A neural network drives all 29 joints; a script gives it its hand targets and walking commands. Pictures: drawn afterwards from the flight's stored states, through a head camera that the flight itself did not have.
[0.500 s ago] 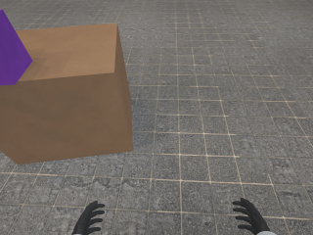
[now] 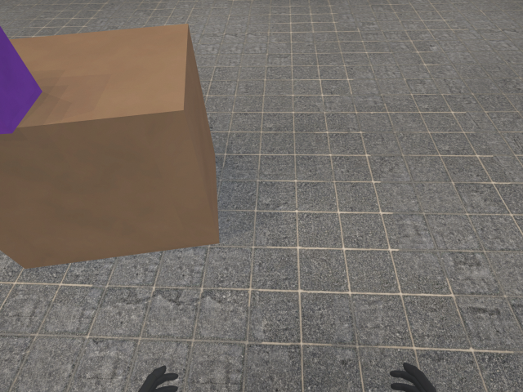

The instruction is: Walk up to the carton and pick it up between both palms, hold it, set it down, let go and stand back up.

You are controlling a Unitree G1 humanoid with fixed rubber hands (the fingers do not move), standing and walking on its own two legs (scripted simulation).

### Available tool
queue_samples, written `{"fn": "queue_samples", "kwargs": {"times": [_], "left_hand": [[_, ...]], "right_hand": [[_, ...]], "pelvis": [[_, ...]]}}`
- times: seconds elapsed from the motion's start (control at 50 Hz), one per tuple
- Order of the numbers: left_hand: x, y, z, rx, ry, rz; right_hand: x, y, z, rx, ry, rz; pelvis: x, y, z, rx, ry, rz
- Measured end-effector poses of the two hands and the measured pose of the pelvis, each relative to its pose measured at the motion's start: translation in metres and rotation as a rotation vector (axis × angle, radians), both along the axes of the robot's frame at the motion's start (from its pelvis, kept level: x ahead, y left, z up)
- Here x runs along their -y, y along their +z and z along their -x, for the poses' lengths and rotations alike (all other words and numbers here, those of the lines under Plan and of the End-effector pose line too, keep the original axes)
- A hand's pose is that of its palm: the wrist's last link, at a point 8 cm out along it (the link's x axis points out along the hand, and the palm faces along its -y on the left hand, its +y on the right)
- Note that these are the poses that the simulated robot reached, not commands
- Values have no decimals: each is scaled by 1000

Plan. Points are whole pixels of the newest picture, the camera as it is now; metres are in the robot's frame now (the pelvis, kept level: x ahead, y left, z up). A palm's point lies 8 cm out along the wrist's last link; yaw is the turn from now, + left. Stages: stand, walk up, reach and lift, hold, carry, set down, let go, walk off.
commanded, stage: stand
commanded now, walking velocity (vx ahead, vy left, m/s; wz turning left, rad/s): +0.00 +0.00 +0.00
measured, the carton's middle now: out of the picture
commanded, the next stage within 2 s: walk up in 1.20 s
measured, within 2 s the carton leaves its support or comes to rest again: neither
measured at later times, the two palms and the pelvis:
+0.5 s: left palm out of the picture +0.11 +0.22 -0.11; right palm out of the picture +0.09 -0.22 -0.12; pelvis +0.01 +0.00 +0.00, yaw +0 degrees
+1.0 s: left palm out of the picture +0.07 +0.22 -0.12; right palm out of the picture +0.05 -0.23 -0.12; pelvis +0.02 +0.00 +0.01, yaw +0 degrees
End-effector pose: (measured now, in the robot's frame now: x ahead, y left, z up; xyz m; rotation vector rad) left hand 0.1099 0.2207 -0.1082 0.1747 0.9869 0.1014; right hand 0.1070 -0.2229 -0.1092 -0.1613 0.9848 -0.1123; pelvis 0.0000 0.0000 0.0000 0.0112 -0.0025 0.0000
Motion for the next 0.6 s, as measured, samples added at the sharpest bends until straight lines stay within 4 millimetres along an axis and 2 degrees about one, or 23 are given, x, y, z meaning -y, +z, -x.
{"fn": "queue_samples", "kwargs": {"times": [0.26, 0.6], "left_hand": [[3, 1, -6, -1, 15, 6], [3, -6, 8, -76, 51, 9]], "right_hand": [[1, -2, 7, -30, -24, -2], [4, -7, 23, -106, -59, 1]], "pelvis": [[1, 2, -4, -3, -3, -1], [2, 6, -13, -1, -4, 0]]}}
